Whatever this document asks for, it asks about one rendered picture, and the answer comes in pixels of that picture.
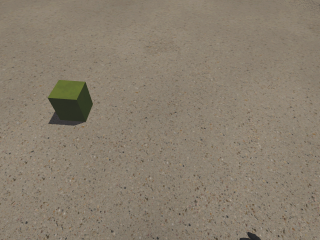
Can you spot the carton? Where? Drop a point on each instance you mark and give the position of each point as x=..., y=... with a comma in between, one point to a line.
x=71, y=100

